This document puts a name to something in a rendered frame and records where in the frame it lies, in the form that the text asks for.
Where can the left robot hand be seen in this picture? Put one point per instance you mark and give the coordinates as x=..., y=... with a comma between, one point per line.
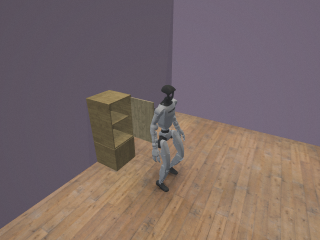
x=180, y=131

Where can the robot left forearm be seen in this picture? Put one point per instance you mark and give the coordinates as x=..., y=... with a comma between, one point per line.
x=175, y=123

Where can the right robot upper arm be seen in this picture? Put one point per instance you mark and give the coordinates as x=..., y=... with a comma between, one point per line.
x=158, y=112

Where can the right robot thigh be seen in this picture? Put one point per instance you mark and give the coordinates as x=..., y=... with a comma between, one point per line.
x=165, y=153

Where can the robot right forearm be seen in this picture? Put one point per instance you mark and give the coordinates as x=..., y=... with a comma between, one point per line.
x=154, y=137

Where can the robot right shin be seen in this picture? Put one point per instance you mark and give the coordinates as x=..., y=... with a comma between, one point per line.
x=162, y=174

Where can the right robot hand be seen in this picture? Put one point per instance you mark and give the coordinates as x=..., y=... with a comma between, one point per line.
x=156, y=153

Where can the cupboard door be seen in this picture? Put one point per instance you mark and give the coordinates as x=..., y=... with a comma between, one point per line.
x=142, y=112

